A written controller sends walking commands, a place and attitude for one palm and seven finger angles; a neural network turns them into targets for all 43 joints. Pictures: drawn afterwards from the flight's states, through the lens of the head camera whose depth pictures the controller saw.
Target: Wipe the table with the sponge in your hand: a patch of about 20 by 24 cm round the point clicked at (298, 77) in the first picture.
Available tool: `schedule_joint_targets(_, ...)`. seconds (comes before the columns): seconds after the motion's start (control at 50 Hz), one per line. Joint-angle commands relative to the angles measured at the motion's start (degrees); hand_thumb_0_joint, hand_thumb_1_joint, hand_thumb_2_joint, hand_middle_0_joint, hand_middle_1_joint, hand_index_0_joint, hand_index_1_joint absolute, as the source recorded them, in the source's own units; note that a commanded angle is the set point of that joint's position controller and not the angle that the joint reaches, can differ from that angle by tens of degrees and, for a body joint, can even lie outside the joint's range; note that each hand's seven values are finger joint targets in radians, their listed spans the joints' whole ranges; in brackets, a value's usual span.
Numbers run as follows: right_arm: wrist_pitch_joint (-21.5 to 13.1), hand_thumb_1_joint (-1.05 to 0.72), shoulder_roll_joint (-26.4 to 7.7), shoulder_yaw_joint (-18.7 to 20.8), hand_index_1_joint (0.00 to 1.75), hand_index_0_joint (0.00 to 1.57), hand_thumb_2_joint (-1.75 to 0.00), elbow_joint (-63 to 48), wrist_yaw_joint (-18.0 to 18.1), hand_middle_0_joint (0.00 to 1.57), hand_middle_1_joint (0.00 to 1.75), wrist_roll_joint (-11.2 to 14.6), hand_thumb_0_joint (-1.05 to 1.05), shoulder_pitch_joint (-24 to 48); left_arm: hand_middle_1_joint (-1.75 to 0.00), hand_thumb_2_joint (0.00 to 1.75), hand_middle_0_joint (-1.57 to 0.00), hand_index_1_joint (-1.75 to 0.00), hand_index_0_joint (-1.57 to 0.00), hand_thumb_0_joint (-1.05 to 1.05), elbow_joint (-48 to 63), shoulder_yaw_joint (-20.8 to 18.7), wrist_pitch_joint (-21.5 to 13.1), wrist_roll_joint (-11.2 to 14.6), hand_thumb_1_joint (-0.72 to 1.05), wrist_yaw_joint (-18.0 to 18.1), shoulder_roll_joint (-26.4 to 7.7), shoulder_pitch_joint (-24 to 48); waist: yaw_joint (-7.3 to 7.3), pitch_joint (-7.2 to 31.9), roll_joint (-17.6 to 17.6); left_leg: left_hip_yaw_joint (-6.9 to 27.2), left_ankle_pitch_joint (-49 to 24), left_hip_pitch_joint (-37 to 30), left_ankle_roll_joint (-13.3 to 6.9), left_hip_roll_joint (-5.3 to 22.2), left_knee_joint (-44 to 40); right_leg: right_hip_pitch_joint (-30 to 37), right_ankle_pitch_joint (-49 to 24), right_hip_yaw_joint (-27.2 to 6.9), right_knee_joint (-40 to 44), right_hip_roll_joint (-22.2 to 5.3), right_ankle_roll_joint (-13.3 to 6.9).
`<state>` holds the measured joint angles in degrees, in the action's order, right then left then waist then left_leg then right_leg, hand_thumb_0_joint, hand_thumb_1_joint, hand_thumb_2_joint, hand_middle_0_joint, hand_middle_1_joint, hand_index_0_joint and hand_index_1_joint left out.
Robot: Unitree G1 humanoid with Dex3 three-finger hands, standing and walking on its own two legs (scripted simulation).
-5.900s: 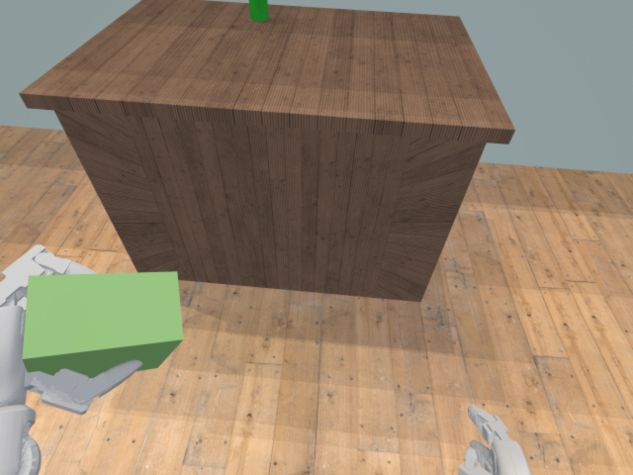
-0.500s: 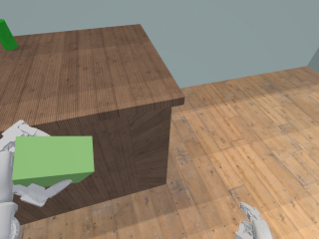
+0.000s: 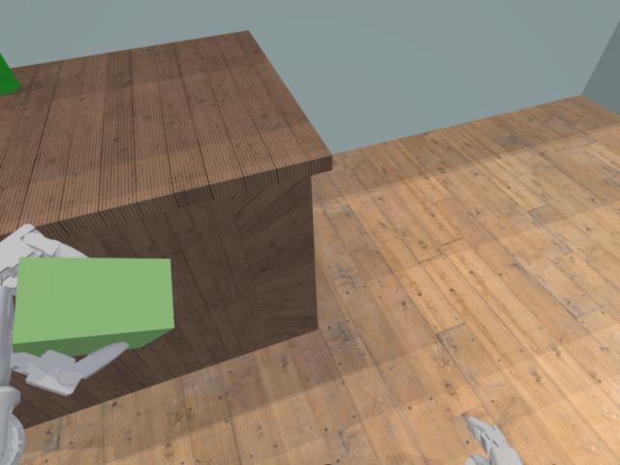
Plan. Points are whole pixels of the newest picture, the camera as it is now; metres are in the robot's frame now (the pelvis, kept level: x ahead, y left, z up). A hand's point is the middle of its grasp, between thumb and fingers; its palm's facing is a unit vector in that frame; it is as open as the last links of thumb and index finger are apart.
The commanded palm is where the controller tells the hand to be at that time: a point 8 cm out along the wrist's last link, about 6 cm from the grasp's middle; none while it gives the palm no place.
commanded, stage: come to a stop and stand still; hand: left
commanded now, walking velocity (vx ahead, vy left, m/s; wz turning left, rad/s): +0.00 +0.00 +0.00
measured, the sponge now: (112, 310) +0.23 +0.20 +0.17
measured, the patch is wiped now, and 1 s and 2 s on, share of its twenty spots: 0.00 0.00 0.00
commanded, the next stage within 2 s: look again from close up in 1.22 s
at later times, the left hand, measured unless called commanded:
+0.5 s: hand out of the picture +0.07 +0.17 +0.17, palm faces +0.50 -0.73 -0.47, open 10.4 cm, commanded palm +0.05 +0.20 +0.18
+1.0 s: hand out of the picture +0.08 +0.21 +0.16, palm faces +0.48 -0.79 -0.39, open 10.4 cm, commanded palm +0.03 +0.24 +0.18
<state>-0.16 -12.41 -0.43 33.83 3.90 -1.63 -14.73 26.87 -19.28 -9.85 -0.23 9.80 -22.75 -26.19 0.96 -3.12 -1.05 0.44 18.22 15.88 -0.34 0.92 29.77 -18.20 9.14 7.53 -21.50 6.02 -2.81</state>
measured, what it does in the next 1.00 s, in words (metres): walks backwards: right foot, then left foot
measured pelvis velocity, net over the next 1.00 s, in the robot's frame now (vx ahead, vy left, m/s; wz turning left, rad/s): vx -0.11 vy -0.05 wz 0.06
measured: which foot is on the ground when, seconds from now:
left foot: down 0.00-0.34, up 0.36-0.90, down 0.92-1.00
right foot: down 0.00-0.16, up 0.18-0.32, down 0.34-0.94, up 0.96-1.00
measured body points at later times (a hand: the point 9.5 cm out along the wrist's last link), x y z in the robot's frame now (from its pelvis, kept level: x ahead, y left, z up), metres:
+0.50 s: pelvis -0.09 -0.09 +0.00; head -0.10 -0.14 +0.45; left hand +0.04 +0.20 +0.20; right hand +0.05 -0.33 -0.13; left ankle -0.05 +0.09 -0.63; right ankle -0.10 -0.16 -0.73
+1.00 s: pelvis -0.11 -0.05 +0.00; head -0.11 -0.04 +0.45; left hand +0.04 +0.25 +0.19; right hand +0.07 -0.28 -0.07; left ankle -0.16 +0.04 -0.73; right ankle -0.10 -0.16 -0.73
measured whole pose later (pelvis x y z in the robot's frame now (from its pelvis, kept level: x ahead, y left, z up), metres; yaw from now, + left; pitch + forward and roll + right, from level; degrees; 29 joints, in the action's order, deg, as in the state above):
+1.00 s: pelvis -0.11 -0.05 +0.00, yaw +3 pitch +0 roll +1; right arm -3.7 -11.1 1.0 34.3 3.1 0.8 -12.3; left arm 25.2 -19.8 -14.1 1.4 9.2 -21.6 -26.9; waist -1.8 0.0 2.5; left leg -4.9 17.4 8.7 -1.7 -0.8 25.7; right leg -17.6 20.6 0.8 -34.5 0.2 -0.6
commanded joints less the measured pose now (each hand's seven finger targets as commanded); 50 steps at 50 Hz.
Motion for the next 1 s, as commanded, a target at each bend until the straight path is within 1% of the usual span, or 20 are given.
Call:
schedule_joint_targets(0.0, -0.79, -0.9, -6.53, 3.2, 0.3, 0.2, -0.9, -7.56, 0.56, 0.2, 0.3, -0.08, 0.0, 3.87, -1.6, 1.3, -1.2, -1.6, -1.2, 0.0, 6.72, -5.09, -1.9, 0.15, 0.1, 0.34, -6.14, -0.24, 1.09, 7.52, 4.7, -0.54, 11.2, -1.04, -1.61, -1.57, 8.38, -3.58, 26.66, -15.88, 12.66, -14.43, 4.01)
schedule_joint_targets(0.1, 0.13, -0.9, -6.06, 3.16, 0.3, 0.2, -0.9, -4.93, 0.63, 0.2, 0.3, 0.41, 0.0, 2.96, -1.6, 1.3, -1.2, -1.6, -1.2, 0.0, 11.81, -4.49, -0.85, -0.67, 0.1, 0.11, -7.29, 3.75, 4.35, 8.11, 6.86, -8.35, 11.91, -15.16, -2.27, -4.12, 3.6, -12.72, 25.83, -4.93, 14.38, -10.12, 11.93)
schedule_joint_targets(0.12, -0.57, -0.9, -6.84, 3.01, 0.3, 0.2, -0.9, -5.15, 0.74, 0.2, 0.3, 0.35, 0.0, 2.34, -1.6, 1.3, -1.2, -1.6, -1.2, 0.0, 13.47, -4.48, -1.4, -0.79, 0.1, 0.12, -7.52, 5.53, 4.82, 6.22, -0.05, -3.13, 14.81, -10.01, -4.81, -0.37, -6.3, -10.12, 22.92, -1.67, 1.61, -6.23, 13.59)
schedule_joint_targets(0.14, -2.32, -0.9, -7.61, 2.74, 0.3, 0.2, -0.9, -5.99, 0.78, 0.2, 0.3, -0.35, 0.0, 3.3, -1.6, 1.3, -1.2, -1.6, -1.2, 0.0, 13.13, -5.7, -1.9, 0.25, 0.1, 0.38, -7.28, 4.51, 3.95, 4.85, -19.79, 17.06, 24.86, 7.66, -12.79, 13.05, -22.62, -1.95, 16.31, -1.52, -34.6, 1.64, 13.98)
schedule_joint_targets(0.16, -4.97, -0.9, -4.73, 2.29, 0.3, 0.2, -0.9, -8.7, 0.49, 0.2, 0.3, -2.49, 0.0, 7.89, -1.6, 1.3, -1.2, -1.6, -1.2, 0.0, 10.64, -8.38, -2.16, 0.94, 0.1, 0.71, -9.03, 2.86, -0.81, 2.6, -25.21, 32.74, 28.03, 36.92, -18.42, 25.76, -23.2, 8.26, 19.94, -18.66, -65.87, -3.52, 5.27)
schedule_joint_targets(0.18, -5.53, -0.9, -2.55, 2.73, 0.3, 0.2, -0.9, -8.26, 0.08, 0.2, 0.3, -2.55, 0.0, 7.31, -1.6, 1.3, -1.2, -1.6, -1.2, 0.0, 12.2, -10.22, -2.16, 0.12, 0.1, -0.74, -12.07, 6.48, -1.43, -4.19, -17.93, 26.34, 20.76, 46.91, -14.67, 23.59, -21.2, 7.45, 21.69, -24.15, -70.86, -7.36, 1.34)
schedule_joint_targets(0.22, -5.51, -0.9, -7.51, 6.49, 0.3, 0.2, -0.9, -7.0, -1.11, 0.2, 0.3, 0.51, 0.0, 7.22, -1.6, 1.3, -1.2, -1.6, -1.2, 0.0, 6.47, -12.21, -4.0, 1.26, 0.1, -2.65, -12.24, 3.09, -5.54, 1.24, -7.63, 1.88, 10.93, 28.48, -6.83, 12.78, -15.12, 5.5, 18.21, -11.22, -49.68, -5.86, 2.95)
schedule_joint_targets(0.28, -6.45, -0.9, -5.74, 4.74, 0.3, 0.2, -0.9, -6.95, -0.71, 0.2, 0.3, 2.27, 0.0, 5.85, -1.6, 1.3, -1.2, -1.6, -1.2, 0.0, 4.83, -11.69, -5.34, 3.37, 0.1, -1.2, -9.73, -5.84, -3.5, 6.13, -14.13, -0.58, 17.64, 15.91, -2.92, 8.32, -7.45, 9.76, 24.07, -2.03, -16.62, -3.35, 2.06)
schedule_joint_targets(0.3, -6.36, -0.9, -4.53, 4.31, 0.3, 0.2, -0.9, -6.43, -0.93, 0.2, 0.3, 2.51, 0.0, 6.71, -1.6, 1.3, -1.2, -1.6, -1.2, 0.0, 7.92, -10.44, -5.68, 3.03, 0.1, -1.32, -9.43, -2.09, -2.8, 5.99, -10.31, -1.06, 17.91, 19.1, -2.3, 6.7, 1.9, 14.26, 23.08, -6.18, -6.39, -6.83, 2.39)
schedule_joint_targets(0.32, -6.45, -0.9, -3.63, 4.42, 0.3, 0.2, -0.9, -5.57, -1.25, 0.2, 0.3, 2.96, 0.0, 7.38, -1.6, 1.3, -1.2, -1.6, -1.2, 0.0, 9.51, -10.31, -6.22, 2.12, 0.1, -1.36, -9.71, 1.89, -2.56, 2.39, 4.39, -5.96, 15.04, 22.15, -0.77, 0.86, 20.22, 10.04, 21.76, -16.2, 4.92, -13.94, 1.66)
schedule_joint_targets(0.34, -7.7, -0.9, -5.44, 4.66, 0.3, 0.2, -0.9, -6.06, -1.49, 0.2, 0.3, 2.62, 0.0, 10.19, -1.6, 1.3, -1.2, -1.6, -1.2, 0.0, 8.96, -11.12, -7.13, 2.54, 0.1, -1.05, -12.59, 4.53, -2.53, -1.82, 19.28, 1.14, 11.33, 32.34, 0.9, -1.19, 36.26, 5.86, 22.08, -38.03, 14.09, -24.29, -0.8)
schedule_joint_targets(0.36, -9.6, -0.9, -7.27, 4.44, 0.3, 0.2, -0.9, -4.91, -1.87, 0.2, 0.3, 2.14, 0.0, 10.76, -1.6, 1.3, -1.2, -1.6, -1.2, 0.0, 8.9, -11.72, -7.75, 2.63, 0.1, -1.18, -14.78, 8.61, -1.74, -3.64, 20.07, 5.31, 4.3, 32.58, 2.01, 0.0, 45.51, -0.54, 17.09, -46.16, 17.28, -29.49, -2.39)
schedule_joint_targets(0.38, -10.0, -0.9, -8.84, 5.88, 0.3, 0.2, -0.9, -4.27, -2.66, 0.2, 0.3, 2.12, 0.0, 11.59, -1.6, 1.3, -1.2, -1.6, -1.2, 0.0, 6.98, -7.36, -8.02, 2.05, 0.1, -2.3, -10.74, 13.49, -0.18, -5.0, 19.54, 9.43, -1.35, 29.13, 1.91, -0.54, 45.42, -5.13, 19.91, -46.31, 17.56, -25.42, 5.17)
schedule_joint_targets(0.44, -8.87, -0.9, -6.24, 4.37, 0.3, 0.2, -0.9, -0.92, -1.95, 0.2, 0.3, 2.36, 0.0, 7.83, -1.6, 1.3, -1.2, -1.6, -1.2, 0.0, 0.26, -4.4, -10.91, 2.39, 0.1, -3.13, -6.59, 7.47, 0.39, -2.46, 3.41, 4.34, -10.16, 24.3, 2.13, 0.55, 41.83, 2.59, -3.96, -23.27, 6.73, -18.68, 5.09)
schedule_joint_targets(0.48, -8.21, -0.9, -6.55, 4.59, 0.3, 0.2, -0.9, -0.86, -1.9, 0.2, 0.3, 3.27, 0.0, 7.1, -1.6, 1.3, -1.2, -1.6, -1.2, 0.0, -2.42, -1.69, -11.06, 2.26, 0.1, -2.8, -5.42, 12.61, 1.17, 2.0, 6.41, 2.34, -10.15, 21.92, 1.88, -0.37, 38.03, 9.25, -11.26, -17.37, 3.93, -18.42, 6.9)
schedule_joint_targets(0.62, -7.73, -0.9, -7.71, 5.95, 0.3, 0.2, -0.9, -5.16, -2.91, 0.2, 0.3, 2.58, 0.0, 9.91, -1.6, 1.3, -1.2, -1.6, -1.2, 0.0, 4.89, -8.1, -11.99, 2.95, 0.1, -0.99, -11.09, 5.29, -1.77, 7.28, 8.48, -0.02, -4.48, 18.2, 0.36, -1.73, 26.25, 18.26, -6.33, -21.43, 8.71, -20.68, 7.27)
schedule_joint_targets(0.78, -7.09, -0.9, -5.56, 4.64, 0.3, 0.2, -0.9, -8.3, -2.13, 0.2, 0.3, 2.58, 0.0, 8.72, -1.6, 1.3, -1.2, -1.6, -1.2, 0.0, 8.42, -9.37, -9.65, 2.82, 0.1, 0.68, -8.35, -4.5, -2.59, 12.69, 8.31, -3.72, 5.56, 9.74, -0.4, -0.62, 3.41, 23.56, -8.76, -22.63, 4.99, -22.08, -4.89)
schedule_joint_targets(0.86, -5.87, -0.9, -6.13, 4.38, 0.3, 0.2, -0.9, -8.73, -0.77, 0.2, 0.3, 2.58, 0.0, 6.49, -1.6, 1.3, -1.2, -1.6, -1.2, 0.0, 9.13, -6.18, -7.89, 2.81, 0.1, 0.68, -6.22, 0.04, -0.43, 12.8, 4.34, -3.77, -8.09, -8.02, -1.23, 1.16, -11.52, 13.21, -6.57, -15.61, -2.25, -13.89, -0.67)
schedule_joint_targets(0.9, -5.78, -0.9, -7.98, 4.67, 0.3, 0.2, -0.9, -9.12, -0.3, 0.2, 0.3, 2.75, 0.0, 7.17, -1.6, 1.3, -1.2, -1.6, -1.2, 0.0, 12.24, -4.56, -8.06, 2.73, 0.1, 0.46, -6.4, 3.45, -1.03, 10.49, -6.53, 9.11, -22.03, -17.3, -5.48, 13.76, -10.57, -2.37, 5.98, -10.7, -10.21, -8.17, 2.51)
schedule_joint_targets(0.98, -7.89, -0.9, -5.78, 2.9, 0.3, 0.2, -0.9, -7.23, -0.65, 0.2, 0.3, 1.33, 0.0, 7.0, -1.6, 1.3, -1.2, -1.6, -1.2, 0.0, 18.41, -5.3, -8.57, 1.22, 0.1, -0.04, -10.12, 11.25, -0.82, 3.79, -14.37, 8.88, -27.38, -8.51, -7.76, 15.79, -13.36, -6.8, 15.72, -6.67, -22.81, -7.84, 3.28)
